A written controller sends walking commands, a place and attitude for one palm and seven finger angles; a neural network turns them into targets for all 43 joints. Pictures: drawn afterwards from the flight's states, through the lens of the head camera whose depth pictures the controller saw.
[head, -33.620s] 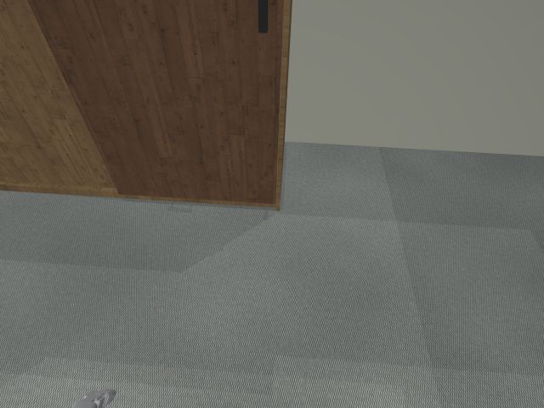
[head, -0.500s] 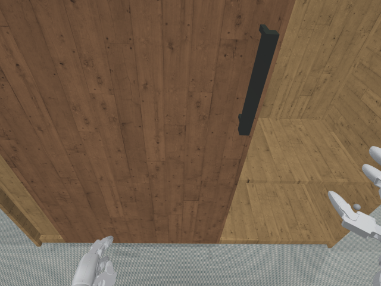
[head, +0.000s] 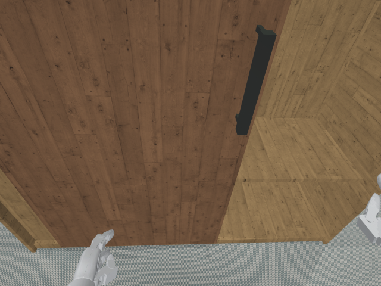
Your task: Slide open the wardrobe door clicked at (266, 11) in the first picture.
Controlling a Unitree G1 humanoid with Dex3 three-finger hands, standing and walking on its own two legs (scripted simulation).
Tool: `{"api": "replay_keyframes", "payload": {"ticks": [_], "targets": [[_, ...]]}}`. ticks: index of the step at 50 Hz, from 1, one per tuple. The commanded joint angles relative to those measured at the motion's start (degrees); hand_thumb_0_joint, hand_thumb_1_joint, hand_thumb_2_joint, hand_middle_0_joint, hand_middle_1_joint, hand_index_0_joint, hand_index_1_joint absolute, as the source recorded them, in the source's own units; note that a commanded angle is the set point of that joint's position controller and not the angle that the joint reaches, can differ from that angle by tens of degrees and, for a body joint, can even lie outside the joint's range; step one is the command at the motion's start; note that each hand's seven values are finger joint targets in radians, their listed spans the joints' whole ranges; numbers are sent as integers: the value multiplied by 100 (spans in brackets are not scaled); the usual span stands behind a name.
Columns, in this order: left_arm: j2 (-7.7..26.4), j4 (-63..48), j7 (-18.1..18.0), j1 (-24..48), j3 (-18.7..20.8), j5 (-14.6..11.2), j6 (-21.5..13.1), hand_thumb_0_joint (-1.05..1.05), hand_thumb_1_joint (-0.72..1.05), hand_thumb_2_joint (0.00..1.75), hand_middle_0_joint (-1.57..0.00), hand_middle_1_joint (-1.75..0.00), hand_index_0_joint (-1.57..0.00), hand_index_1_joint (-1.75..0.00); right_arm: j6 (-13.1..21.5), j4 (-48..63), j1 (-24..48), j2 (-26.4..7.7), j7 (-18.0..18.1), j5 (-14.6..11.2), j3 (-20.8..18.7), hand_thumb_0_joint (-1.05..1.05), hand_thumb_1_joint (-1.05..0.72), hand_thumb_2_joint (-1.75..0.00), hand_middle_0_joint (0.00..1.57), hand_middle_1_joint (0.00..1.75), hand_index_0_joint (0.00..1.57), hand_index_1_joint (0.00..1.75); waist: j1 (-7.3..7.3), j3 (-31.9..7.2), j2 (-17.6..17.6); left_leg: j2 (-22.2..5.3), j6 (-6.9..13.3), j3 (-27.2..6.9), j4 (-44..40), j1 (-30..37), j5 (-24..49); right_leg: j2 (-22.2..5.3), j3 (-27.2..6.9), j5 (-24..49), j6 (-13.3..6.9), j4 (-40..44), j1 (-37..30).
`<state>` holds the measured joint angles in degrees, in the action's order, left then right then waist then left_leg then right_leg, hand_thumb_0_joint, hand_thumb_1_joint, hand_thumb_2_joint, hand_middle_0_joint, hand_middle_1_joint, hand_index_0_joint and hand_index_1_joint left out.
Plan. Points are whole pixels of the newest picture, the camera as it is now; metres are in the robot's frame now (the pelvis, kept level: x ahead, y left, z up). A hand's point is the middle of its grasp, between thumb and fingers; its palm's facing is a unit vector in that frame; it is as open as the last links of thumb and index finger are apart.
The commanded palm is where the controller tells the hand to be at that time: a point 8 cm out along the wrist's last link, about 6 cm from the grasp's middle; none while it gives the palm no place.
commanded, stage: draw the hand back to the body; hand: right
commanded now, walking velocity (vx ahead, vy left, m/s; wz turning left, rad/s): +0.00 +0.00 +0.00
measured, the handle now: (249, 84) +0.49 -0.14 +0.22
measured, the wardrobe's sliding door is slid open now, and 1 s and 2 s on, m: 0.62 0.62 0.62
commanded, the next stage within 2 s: step back with the hand held close in 0.04 s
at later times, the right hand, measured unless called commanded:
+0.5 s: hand (366, 225) +0.18 -0.28 +0.15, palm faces +0.39 +0.80 -0.45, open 7.4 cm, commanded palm +0.12 -0.32 +0.17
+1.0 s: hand out of the picture +0.11 -0.30 +0.16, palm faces +0.50 +0.76 -0.42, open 7.4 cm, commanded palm +0.04 -0.34 +0.17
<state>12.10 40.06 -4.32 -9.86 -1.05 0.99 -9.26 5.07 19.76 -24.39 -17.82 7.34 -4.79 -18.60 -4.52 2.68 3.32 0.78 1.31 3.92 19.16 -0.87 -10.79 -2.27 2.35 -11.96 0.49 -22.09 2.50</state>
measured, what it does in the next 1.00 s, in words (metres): shifts its weight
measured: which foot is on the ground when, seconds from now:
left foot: down 0.00-1.00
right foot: down 0.00-1.00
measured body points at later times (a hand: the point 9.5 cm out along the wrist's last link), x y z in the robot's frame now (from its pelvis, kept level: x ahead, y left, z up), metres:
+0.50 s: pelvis -0.03 -0.02 -0.01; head -0.03 -0.01 +0.44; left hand +0.14 +0.23 -0.09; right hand +0.15 -0.32 +0.17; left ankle +0.01 +0.10 -0.75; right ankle +0.01 -0.12 -0.75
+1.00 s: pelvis -0.09 -0.03 -0.03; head -0.09 -0.04 +0.42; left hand +0.07 +0.20 -0.10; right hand +0.08 -0.34 +0.18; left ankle +0.01 +0.10 -0.74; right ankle +0.01 -0.12 -0.75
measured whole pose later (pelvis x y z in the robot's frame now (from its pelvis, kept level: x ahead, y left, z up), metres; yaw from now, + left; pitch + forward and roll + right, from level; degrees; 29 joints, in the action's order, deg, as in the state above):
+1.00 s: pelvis -0.09 -0.03 -0.03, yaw -2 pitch -1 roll +2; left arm 12.3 34.4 -5.7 -14.4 -0.8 0.5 -7.7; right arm 14.6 27.1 -27.5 -22.0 10.9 -0.3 -24.5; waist 0.7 1.8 0.9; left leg 1.1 -0.4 0.6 34.4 -23.4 -12.5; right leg -0.9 1.8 -10.3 -2.9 -37.1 25.8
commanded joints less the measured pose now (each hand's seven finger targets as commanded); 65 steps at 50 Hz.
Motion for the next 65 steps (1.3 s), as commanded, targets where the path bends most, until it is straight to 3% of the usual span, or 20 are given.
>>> {"api": "replay_keyframes", "payload": {"ticks": [1, 8, 9, 10, 11, 14, 19, 24, 29, 36, 40, 46, 50, 53, 56, 58, 60, 62, 64, 65], "targets": [[636, -954, -43, 801, 253, -29, -300, 0, 90, 90, -20, -30, -20, -30, 436, 1237, 540, -1141, 77, 11, -650, 0, -90, -90, 20, 30, 20, 30, 23, -303, -92, -27, -50, -252, -420, -158, 382, 134, -17, 695, -147, 345, 153], [651, -949, -70, 828, 273, -40, -320, 0, 90, 90, -20, -30, -20, -30, 506, 1368, 813, -1251, 90, 12, -709, 0, -90, -90, 20, 30, 20, 30, 47, -226, 4, -43, -65, -304, -544, -290, 63, 152, 12, 460, -163, 317, 138], [651, -1234, -10, 703, 123, -165, -210, 0, 90, 90, -20, -30, -20, -30, 788, 1831, 1793, -2190, 165, 92, -1557, 0, -90, -90, 20, 30, 20, 30, 272, 339, 370, -289, -55, -821, -756, -921, 67, 67, -101, -87, -178, 143, 703], [602, -1031, -18, 608, 174, -96, -109, 0, 90, 90, -20, -30, -20, -30, 731, 1087, 595, -1309, 86, 103, -934, 0, -90, -90, 20, 30, 20, 30, 366, 241, -315, -549, -10, -887, -770, -1313, 149, 1, -206, -16, -203, -193, 809], [630, -1115, 25, 505, 215, -100, -27, 0, 90, 90, -20, -30, -20, -30, 673, 972, 163, -1097, 53, 160, -739, 0, -90, -90, 20, 30, 20, 30, 358, -79, -782, -713, 16, -973, -736, -1413, 144, 10, -179, 70, -195, -459, 701], [654, -1273, -3, 469, 266, -111, 88, 0, 90, 90, -20, -30, -20, -30, 764, 1483, -95, -1199, 109, 199, -753, 0, -90, -90, 20, 30, 20, 30, 381, -854, -226, -960, 107, -969, -272, -1235, 706, -35, -160, 533, -176, -718, 672], [770, -1454, -120, 507, 331, -117, 248, 0, 90, 90, -20, -30, -20, -30, 758, 1749, -387, -1533, 248, 186, -1119, 0, -90, -90, 20, 30, 20, 30, 366, -1137, -62, -692, -16, -680, 372, -1270, 1085, -255, -318, 1444, -186, -613, 818], [821, -1592, -184, 493, 350, -126, 339, 0, 90, 90, -20, -30, -20, -30, 795, 1839, -424, -1573, 309, 189, -1232, 0, -90, -90, 20, 30, 20, 30, 303, -1134, 122, -355, -130, -505, 851, -1032, 734, -491, -596, 1365, -272, -233, 1418], [878, -1618, -181, 392, 356, -123, 256, 0, 90, 90, -20, -30, -20, -30, 905, 1822, -357, -1410, 344, 269, -1136, 0, -90, -90, 20, 30, 20, 30, 312, -929, 436, -221, -165, -500, 1261, -829, 84, -675, -784, -212, -413, 167, 2385], [824, -1529, -175, 187, 343, -114, 107, 0, 90, 90, -20, -30, -20, -30, 1090, 1748, -17, -1380, 422, 379, -1116, 0, -90, -90, 20, 30, 20, 30, 441, -563, -335, -581, 9, -1050, 689, -1466, -964, -399, -685, -2010, -396, -254, 2835], [778, -1441, -190, 177, 297, -65, 8, 0, 90, 90, -20, -30, -20, -30, 1207, 1917, 115, -1401, 490, 398, -1113, 0, -90, -90, 20, 30, 20, 30, 460, -589, -29, -625, 82, -1040, 584, -1748, -1264, -367, -773, -1889, -359, -305, 2646], [848, -1507, -208, 189, 331, -82, -132, 0, 90, 90, -20, -30, -20, -30, 1329, 1915, -117, -1337, 498, 465, -1228, 0, -90, -90, 20, 30, 20, 30, 389, -777, 687, -19, -136, -475, 1773, -594, -573, -830, -1316, -2713, -546, 606, 3578], [826, -1500, -182, 169, 357, -55, -178, 0, 90, 90, -20, -30, -20, -30, 1374, 1914, -159, -1368, 443, 478, -1272, 0, -90, -90, 20, 30, 20, 30, 398, -694, 407, -46, -95, -742, 1736, -497, -290, -745, -1138, -2612, -558, 294, 3825], [822, -1450, -152, 132, 390, -25, -171, 0, 90, 90, -20, -30, -20, -30, 1407, 1921, 83, -1428, 423, 512, -1298, 0, -90, -90, 20, 30, 20, 30, 447, -459, -144, -433, 121, -1562, 966, -1214, -1047, -376, -809, -2832, -452, -525, 3766], [692, -1236, -97, 57, 361, 7, -117, 0, 90, 90, -20, -30, -20, -30, 1365, 1941, 216, -1461, 453, 427, -1200, 0, -90, -90, 20, 30, 20, 30, 470, -538, -926, -1159, 480, -2197, 95, -2813, -1698, -44, -592, -1964, -172, -1751, 2368], [645, -1133, -62, 51, 342, -6, -49, 0, 90, 90, -20, -30, -20, -30, 1348, 2029, 332, -1497, 493, 401, -1147, 0, -90, -90, 20, 30, 20, 30, 515, -703, -1144, -1418, 545, -2098, -236, -3590, -2170, 55, -518, -1631, -113, -2410, 1521], [657, -1127, -74, 77, 341, -17, 4, 0, 90, 90, -20, -30, -20, -30, 1328, 2086, 249, -1507, 500, 375, -1166, 0, -90, -90, 20, 30, 20, 30, 554, -787, -843, -1203, 415, -1678, 14, -3700, -2102, -32, -636, -1600, -170, -2112, 1317], [753, -1268, -137, 114, 346, -35, 26, 0, 90, 90, -20, -30, -20, -30, 1360, 2254, 178, -1573, 487, 346, -1283, 0, -90, -90, 20, 30, 20, 30, 537, -714, -158, -689, 192, -1188, 894, -3615, -2387, -444, -1204, -2335, -371, -1214, 1819], [829, -1452, -204, 374, 406, 42, -46, 0, 90, 90, -20, -30, -20, -30, 1354, 2561, 263, -1587, 454, 338, -1450, 0, -90, -90, 20, 30, 20, 30, 433, -985, 1700, 464, -171, -319, 4196, -1570, -1712, -1684, -2593, -3449, -864, 1183, 3906], [649, -1315, -210, 235, 482, 130, -103, 0, 90, 90, -20, -30, -20, -30, 1326, 2698, 391, -1880, 411, 280, -1630, 0, -90, -90, 20, 30, 20, 30, 435, -1307, 1243, 555, -183, -505, 5380, -1379, -1953, -1779, -2291, -2455, -748, 1350, 3732]]}}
